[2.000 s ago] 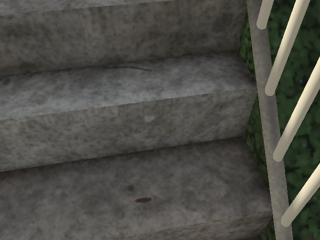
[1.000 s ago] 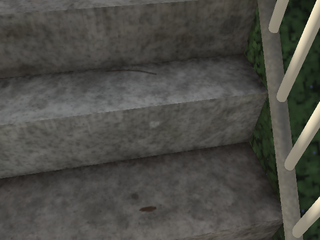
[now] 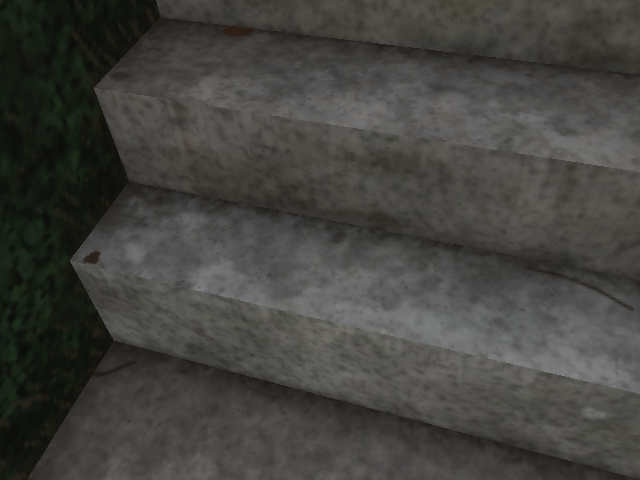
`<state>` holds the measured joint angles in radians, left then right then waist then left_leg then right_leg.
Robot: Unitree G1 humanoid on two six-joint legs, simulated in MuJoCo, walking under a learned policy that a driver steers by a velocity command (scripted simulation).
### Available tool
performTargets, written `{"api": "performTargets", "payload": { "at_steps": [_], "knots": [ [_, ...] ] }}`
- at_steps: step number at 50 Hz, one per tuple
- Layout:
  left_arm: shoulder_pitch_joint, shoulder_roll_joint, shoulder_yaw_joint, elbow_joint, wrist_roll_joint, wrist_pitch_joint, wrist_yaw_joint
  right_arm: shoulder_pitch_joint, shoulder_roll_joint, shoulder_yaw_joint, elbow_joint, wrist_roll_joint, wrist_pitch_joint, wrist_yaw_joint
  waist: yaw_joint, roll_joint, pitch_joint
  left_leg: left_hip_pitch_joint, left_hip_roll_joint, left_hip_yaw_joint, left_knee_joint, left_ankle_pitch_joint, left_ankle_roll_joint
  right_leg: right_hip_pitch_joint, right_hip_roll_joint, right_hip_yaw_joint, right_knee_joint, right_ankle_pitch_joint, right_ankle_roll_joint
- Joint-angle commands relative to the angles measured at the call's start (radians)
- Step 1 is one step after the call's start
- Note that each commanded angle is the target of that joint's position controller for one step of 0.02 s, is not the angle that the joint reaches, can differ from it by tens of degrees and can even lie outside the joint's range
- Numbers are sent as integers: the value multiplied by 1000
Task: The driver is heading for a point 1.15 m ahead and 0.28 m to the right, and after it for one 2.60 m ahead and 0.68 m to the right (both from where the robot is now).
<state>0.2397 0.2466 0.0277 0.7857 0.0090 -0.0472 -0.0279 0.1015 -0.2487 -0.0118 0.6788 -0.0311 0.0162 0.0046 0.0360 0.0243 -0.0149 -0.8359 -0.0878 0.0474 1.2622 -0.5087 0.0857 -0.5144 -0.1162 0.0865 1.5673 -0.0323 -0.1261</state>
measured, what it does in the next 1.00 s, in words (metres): climbs, turning right: right foot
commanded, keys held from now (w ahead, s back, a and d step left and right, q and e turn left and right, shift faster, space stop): w+q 0.04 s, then w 0.06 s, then w+e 0.42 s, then e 0.48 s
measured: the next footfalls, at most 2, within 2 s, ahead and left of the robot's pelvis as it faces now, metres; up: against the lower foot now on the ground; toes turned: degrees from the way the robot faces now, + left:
right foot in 0.80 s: +0.03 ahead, -0.30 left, +0.00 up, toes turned -18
left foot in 1.10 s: +0.12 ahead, -0.07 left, +0.19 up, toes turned -23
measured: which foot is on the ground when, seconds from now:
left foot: down 0.00-0.80, up 0.82-1.00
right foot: up 0.00-0.78, down 0.80-1.00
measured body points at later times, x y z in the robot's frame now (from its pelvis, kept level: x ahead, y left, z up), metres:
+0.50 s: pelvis +0.05 -0.02 +0.11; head +0.00 +0.01 +0.55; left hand +0.19 +0.17 -0.03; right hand +0.05 -0.24 -0.03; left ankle +0.11 +0.09 -0.62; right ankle +0.07 -0.18 -0.24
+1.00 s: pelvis +0.07 -0.19 +0.10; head +0.05 -0.22 +0.55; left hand +0.22 +0.02 -0.01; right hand +0.12 -0.46 -0.03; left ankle +0.07 -0.06 -0.44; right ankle -0.01 -0.29 -0.62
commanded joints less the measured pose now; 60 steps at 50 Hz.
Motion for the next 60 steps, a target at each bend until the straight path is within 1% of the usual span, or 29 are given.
{"api": "performTargets", "payload": {
  "at_steps": [1, 5, 6, 9, 14, 16, 20, 22, 26, 29, 32, 34, 35, 37, 38, 39, 40, 41, 42, 43, 44, 46, 47, 48, 51, 54, 57, 58, 60],
  "knots": [
    [-117, -162, -80, -239, 19, -40, -41, 92, 92, 22, 109, 30, -44, 22, 64, 67, 11, 178, 108, -580, -657, -350, 11, -456, 105, 50, 565, -123, -24],
    [-53, -150, -111, -224, 10, -25, -25, 108, 69, 25, 145, 13, -70, 22, 109, 43, -18, 207, 135, -523, -722, -155, 49, -545, 81, 6, 524, 18, 13],
    [-103, -162, -117, -218, 1, -20, -10, 128, 81, 40, 162, -11, -66, 16, 77, 78, -8, 215, 154, -510, -735, -70, 83, -620, 112, -28, 708, 27, 24],
    [-110, -154, -117, -198, -14, 1, 29, 152, 75, 67, 167, -30, -51, -3, 39, 85, -7, 213, 202, -462, -784, -13, 57, -760, 167, 4, 853, 110, 67],
    [-124, -147, -107, -146, 3, 26, 70, 217, 58, 67, 202, -37, -70, -15, -44, 64, -43, 342, 304, -450, -834, -25, 7, -915, 220, 53, 868, 207, 105],
    [-111, -139, -101, -105, -10, 29, 85, 253, 62, 63, 225, -27, -76, -19, -81, 106, -67, 459, 318, -448, -853, -8, 7, -956, 213, 40, 838, 198, 126],
    [-143, -145, -99, -77, -27, 31, 85, 278, 57, 60, 251, -38, -84, -24, -115, 157, -57, 571, 375, -407, -878, 46, 38, -1007, 199, 41, 804, 168, 135],
    [-121, -141, -99, -67, -36, 35, 85, 273, 31, 50, 257, -27, -92, -27, -108, 157, -56, 598, 398, -373, -898, 44, 71, -997, 183, 40, 806, 109, 136],
    [-113, -125, -93, -80, -20, 59, 68, 252, -26, 30, 264, -26, -92, -37, -77, 105, -26, 575, 438, -327, -951, 11, 106, -896, 119, 42, 720, 8, 143],
    [-122, -107, -82, -75, -8, 58, 56, 239, -19, 22, 260, -29, -93, -34, -79, 96, 6, 528, 457, -281, -965, 16, 120, -779, 80, 1, 587, 27, 156],
    [-96, -125, -87, -85, -10, 69, 69, 219, -53, 3, 262, -22, -90, -39, -63, 151, 17, 564, 486, -204, -973, 73, 96, -675, 27, 22, 446, -24, 147],
    [-141, -116, -93, -118, -7, 80, 66, 149, -82, -21, 235, 2, -68, -53, -31, 130, 27, 519, 462, -106, -979, 93, 47, -501, -34, -15, 52, -76, 130],
    [-107, -100, -92, -102, 6, 91, 67, 70, -100, -30, 207, 7, -46, -58, -3, 82, -10, 386, 414, 17, -991, 147, 22, -202, -32, -125, -227, -150, 120],
    [-37, -75, -57, -64, -9, 120, 72, 107, -151, -61, 211, 32, -28, -53, 14, 157, -45, 384, 419, 37, -1006, 199, 42, 107, -5, -177, -581, -345, 85],
    [55, -11, -17, -27, 13, 113, 58, 73, -101, -47, 203, 57, 2, -61, 54, 53, -8, 561, 301, 103, -819, 352, -7, 75, 26, -150, -923, -290, 56],
    [16, 8, 2, -6, 25, 111, 46, 126, -84, -38, 193, 56, 15, -44, -2, -56, 22, 666, 288, 105, -613, 516, -31, 71, 117, -269, -1230, -157, 64],
    [-31, 27, 7, 8, 14, 113, 36, 193, -51, -30, 162, 52, 20, -45, -90, -69, 6, 625, 328, 81, -384, 429, -39, 165, 105, -191, -1342, -32, 62],
    [17, 147, 33, -1, 8, 115, 35, 217, 14, -20, 117, 11, -1, -27, -128, -288, -74, 171, 225, 75, -37, -14, -110, 535, -64, 52, -983, 979, 44],
    [96, 229, 43, -32, 16, 114, 48, 266, 82, -4, 124, -7, -37, -8, -87, -397, -237, -9, 160, -20, 259, -21, -188, 683, -186, 163, -886, 1626, -49],
    [174, 139, 24, -55, 63, 100, 37, 205, 60, -11, 144, 31, -52, -3, 23, -317, -310, 38, 166, -108, 329, 42, -214, 554, -242, 390, -1041, 1145, -162],
    [76, 140, 30, -48, 46, 115, 57, 67, 28, -18, 79, 59, -43, -11, -7, -237, -96, -64, 145, -83, 454, 121, -228, 478, -161, 322, -1053, 776, -177],
    [-6, 120, 23, -89, 20, 110, 82, -20, 17, -3, 6, 23, -30, -44, -22, -225, -4, -101, 132, -113, 527, 168, -222, 364, -161, 342, -1082, 597, -189],
    [-20, 109, 30, -104, 50, 109, 80, 44, 7, -6, 48, 30, -25, -41, -35, -141, 3, -79, 165, -180, 374, 196, -231, 412, -167, 357, -1072, 597, -161],
    [-29, 110, 33, -132, 53, 113, 83, 63, -11, -8, 44, 27, -23, -43, -33, -141, -8, -68, 136, -166, 437, 169, -224, 422, -192, 373, -1095, 645, -170],
    [-1, 88, 35, -161, 52, 118, 92, 141, -25, -15, 19, 2, -6, -53, -58, -115, -20, -69, 131, -212, 549, 127, -205, 420, -208, 330, -1135, 639, -179],
    [-7, 32, 21, -168, 39, 117, 86, 166, 9, -9, 36, 1, -9, -22, -68, -37, -23, -16, 143, -150, 394, 115, -205, 400, -135, 151, -1133, 685, -122],
    [78, 33, 15, -152, 17, 131, 90, 5, 92, 26, -21, 11, -25, -8, -6, -79, -48, -77, 158, -92, 156, 3, -170, 595, -105, 83, -1152, 698, -74],
    [73, 31, 15, -151, 20, 133, 92, -25, 93, 31, -6, 4, -40, 10, 11, -18, -68, 17, 135, 0, -55, 106, -165, 639, -66, 19, -1155, 840, -45],
    [113, 71, 27, -144, 13, 147, 100, -32, 52, 13, -2, 37, -46, 11, 20, -127, -112, 186, 61, 90, -462, 95, -157, 770, -41, -2, -1145, 1098, 11]
  ]
}}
